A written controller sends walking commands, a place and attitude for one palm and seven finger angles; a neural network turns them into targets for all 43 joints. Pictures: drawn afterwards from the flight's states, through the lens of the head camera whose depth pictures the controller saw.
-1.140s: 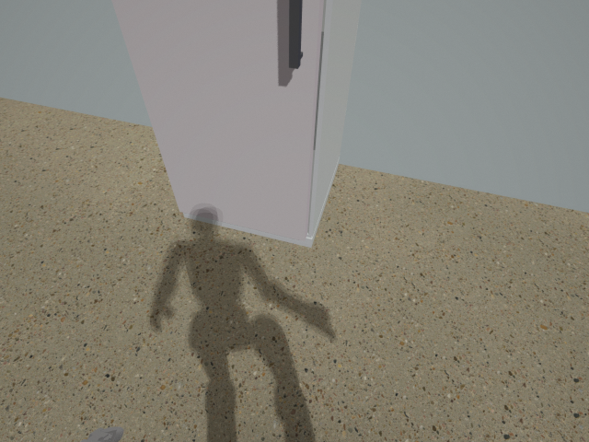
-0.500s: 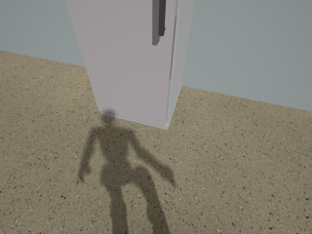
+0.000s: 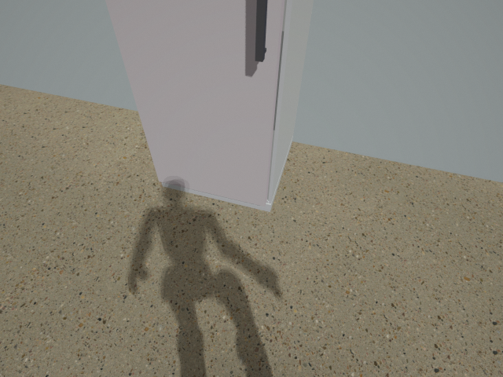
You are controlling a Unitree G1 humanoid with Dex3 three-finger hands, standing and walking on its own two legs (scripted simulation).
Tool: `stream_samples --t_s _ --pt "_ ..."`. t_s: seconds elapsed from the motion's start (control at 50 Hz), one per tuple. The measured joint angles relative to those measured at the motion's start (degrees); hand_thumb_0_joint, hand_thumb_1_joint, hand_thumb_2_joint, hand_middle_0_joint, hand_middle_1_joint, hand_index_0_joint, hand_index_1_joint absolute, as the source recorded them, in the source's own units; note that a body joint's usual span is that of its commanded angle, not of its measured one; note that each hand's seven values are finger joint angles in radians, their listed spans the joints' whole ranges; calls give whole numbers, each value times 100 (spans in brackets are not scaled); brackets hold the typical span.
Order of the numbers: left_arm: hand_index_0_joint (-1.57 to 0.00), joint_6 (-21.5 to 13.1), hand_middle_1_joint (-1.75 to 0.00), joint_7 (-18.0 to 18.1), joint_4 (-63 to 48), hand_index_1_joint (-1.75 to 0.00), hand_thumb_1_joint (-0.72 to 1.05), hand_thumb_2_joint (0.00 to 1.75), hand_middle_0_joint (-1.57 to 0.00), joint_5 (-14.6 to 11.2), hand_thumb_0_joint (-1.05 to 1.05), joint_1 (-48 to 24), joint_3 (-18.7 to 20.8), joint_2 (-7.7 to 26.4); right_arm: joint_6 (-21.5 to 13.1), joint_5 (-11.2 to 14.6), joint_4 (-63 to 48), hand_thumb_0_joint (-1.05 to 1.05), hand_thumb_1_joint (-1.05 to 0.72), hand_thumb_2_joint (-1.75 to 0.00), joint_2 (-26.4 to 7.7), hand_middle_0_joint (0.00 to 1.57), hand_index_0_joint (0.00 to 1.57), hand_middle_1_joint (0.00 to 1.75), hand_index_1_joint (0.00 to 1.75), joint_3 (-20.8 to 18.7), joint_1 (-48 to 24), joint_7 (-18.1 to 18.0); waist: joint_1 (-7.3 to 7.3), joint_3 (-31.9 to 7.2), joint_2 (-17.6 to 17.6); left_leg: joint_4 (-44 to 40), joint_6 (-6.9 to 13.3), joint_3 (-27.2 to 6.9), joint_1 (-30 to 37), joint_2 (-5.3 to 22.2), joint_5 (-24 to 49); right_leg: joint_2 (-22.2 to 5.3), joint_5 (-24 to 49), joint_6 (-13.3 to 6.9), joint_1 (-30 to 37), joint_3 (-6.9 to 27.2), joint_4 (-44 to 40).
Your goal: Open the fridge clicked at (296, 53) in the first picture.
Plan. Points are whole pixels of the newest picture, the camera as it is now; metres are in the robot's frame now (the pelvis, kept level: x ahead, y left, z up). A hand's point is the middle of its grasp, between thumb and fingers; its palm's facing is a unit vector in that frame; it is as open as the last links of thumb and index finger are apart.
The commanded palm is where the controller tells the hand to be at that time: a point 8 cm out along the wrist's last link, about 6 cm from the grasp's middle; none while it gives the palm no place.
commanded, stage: look at it before walking up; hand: right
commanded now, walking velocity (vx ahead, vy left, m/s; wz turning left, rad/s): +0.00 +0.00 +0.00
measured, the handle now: out of the picture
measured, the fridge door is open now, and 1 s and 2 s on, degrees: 0 0 0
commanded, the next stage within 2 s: walk to a spot facing it in 0.30 s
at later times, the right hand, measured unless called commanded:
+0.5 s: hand out of the picture +0.07 -0.25 -0.16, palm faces -0.03 +0.94 -0.33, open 7.4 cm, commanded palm none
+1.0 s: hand out of the picture +0.05 -0.16 -0.17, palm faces -0.21 +0.95 -0.24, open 7.4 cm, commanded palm none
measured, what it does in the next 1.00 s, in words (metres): lifts its right foot, turning left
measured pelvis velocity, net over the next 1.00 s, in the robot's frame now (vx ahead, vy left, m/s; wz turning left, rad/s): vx -0.03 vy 0.02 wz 0.27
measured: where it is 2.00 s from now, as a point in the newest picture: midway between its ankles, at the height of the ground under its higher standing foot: outside the picture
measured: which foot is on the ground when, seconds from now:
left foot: down 0.00-1.00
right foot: down 0.00-0.80, up 0.82-1.00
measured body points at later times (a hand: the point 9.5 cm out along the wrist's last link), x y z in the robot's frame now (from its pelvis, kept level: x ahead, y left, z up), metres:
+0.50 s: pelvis +0.00 +0.00 +0.00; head +0.01 +0.00 +0.45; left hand +0.08 +0.30 -0.13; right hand +0.07 -0.29 -0.13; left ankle +0.01 +0.12 -0.75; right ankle +0.00 -0.13 -0.75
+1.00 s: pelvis -0.03 +0.02 -0.01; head +0.00 +0.05 +0.44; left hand -0.01 +0.29 -0.16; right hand +0.06 -0.21 -0.15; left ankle -0.01 +0.11 -0.75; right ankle -0.01 -0.14 -0.67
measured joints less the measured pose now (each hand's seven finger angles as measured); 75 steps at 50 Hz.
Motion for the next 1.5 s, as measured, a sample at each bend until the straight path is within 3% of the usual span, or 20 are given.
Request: stream_samples --t_s 0.44,0.54,0.7,0.76,0.8,0.84,0.88,0.96,1.16,1.24,1.28,1.32,1.34,1.42,1.5 --pt "-20 4 -30 13 29 -30 90 89 -20 -9 0 -25 -6 39 -3 1 76 1 -91 -90 -33 20 20 29 30 -12 91 -3 -32 34 -4 -124 8 5 99 -12 36 -14 32 11 96 5 -118" --pt "-20 60 -30 87 -124 -30 90 89 -20 4 0 -47 45 -41 121 -1 -57 1 -91 -90 31 20 20 29 30 -72 182 -48 -100 36 -13 116 13 -172 -111 -89 -14 -87 -97 31 -33 -175 122" --pt "-20 190 -30 119 -622 -30 90 89 -20 19 0 130 150 -467 368 -35 -493 1 -91 -90 331 20 20 29 30 -173 452 33 -87 163 105 1197 28 -570 -890 -248 -322 -221 -504 40 -490 -639 931" --pt "-20 212 -30 107 -694 -30 90 89 -20 33 0 196 198 -575 418 -40 -645 1 -91 -90 463 20 20 29 30 -238 519 78 -136 285 110 2073 -43 -237 -1193 -142 -977 -315 -666 67 -551 -857 1235" --pt "-20 246 -30 100 -742 -30 90 89 -20 44 0 256 229 -582 386 -49 -766 1 -91 -90 562 20 20 29 30 -270 609 111 -164 316 1 1928 -41 -29 -1082 -78 -849 -467 -849 141 -678 -929 1600" --pt "-20 336 -30 100 -771 -30 90 89 -20 29 0 251 279 -576 280 -76 -851 1 -91 -90 654 20 20 29 30 -275 672 80 -158 346 -120 1974 181 30 -1183 -197 -762 -516 -1366 202 -1126 -674 2590" --pt "-20 411 -30 105 -777 -30 90 89 -20 17 0 225 322 -569 254 -66 -892 1 -91 -90 753 20 20 29 30 -264 708 30 -160 379 -172 1833 342 17 -1177 -277 -713 -356 -1559 209 -1560 -291 3568" --pt "-20 394 -30 94 -844 -30 90 89 -20 37 1 152 355 -555 248 -33 -897 1 -91 -90 865 20 20 29 30 -253 785 -1 -163 378 -148 1099 375 -189 -1022 -386 -219 -248 -1070 289 -1954 -69 4221" --pt "-20 351 -30 153 -1025 -30 90 89 -20 11 0 11 384 -487 275 -64 -945 1 -91 -90 728 20 20 30 30 -368 787 13 -248 144 44 380 233 -854 -1061 -576 419 -146 -1134 333 -1502 105 3080" --pt "-20 263 -30 164 -1146 -30 91 89 -20 -40 0 13 353 -504 351 -87 -979 1 -91 -90 572 20 20 30 30 -427 704 15 -292 41 141 352 73 -1141 -1206 -669 556 -4 -1188 179 -967 121 1816" --pt "-20 141 -30 170 -1228 -30 90 89 -20 -39 0 142 314 -504 406 -72 -986 1 -91 -90 494 20 20 29 30 -470 702 29 -228 -77 134 604 -31 -1205 -1379 -770 310 -9 -1010 8 -535 110 817" --pt "-20 86 -30 182 -1223 -30 90 89 -20 13 0 291 259 -585 480 -69 -932 1 -91 -90 392 20 20 29 30 -560 654 73 -158 -100 238 1598 -136 -953 -1722 -723 -719 -8 -715 -109 -451 -26 751" --pt "-20 76 -30 177 -1213 -30 90 89 -20 31 0 401 231 -609 496 -92 -915 1 -91 -90 353 20 20 29 30 -600 640 118 -124 -120 236 2200 -192 -733 -1910 -674 -873 -57 -633 -133 -364 -80 683" --pt "-20 24 -30 176 -1053 -30 90 89 -20 66 0 848 162 -667 426 -146 -969 1 -91 -90 216 19 20 29 30 -693 664 286 -113 -229 208 4068 -312 -177 -2463 -324 -526 -258 -470 -140 13 -351 261" --pt "-20 -108 -30 186 -901 -30 90 89 -20 64 0 1240 163 -736 403 -162 -934 1 -91 -90 197 19 19 29 30 -700 675 328 -67 -254 202 4441 -385 -61 -2565 64 -142 -365 -502 -136 290 -695 42"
